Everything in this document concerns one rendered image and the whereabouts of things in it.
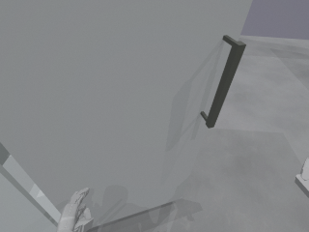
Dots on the robot right hand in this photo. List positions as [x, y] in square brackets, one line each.
[302, 179]

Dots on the fridge door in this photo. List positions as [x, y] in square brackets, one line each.
[108, 95]

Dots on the handle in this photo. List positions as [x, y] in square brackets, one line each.
[226, 79]

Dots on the robot left hand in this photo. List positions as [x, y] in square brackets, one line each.
[69, 219]

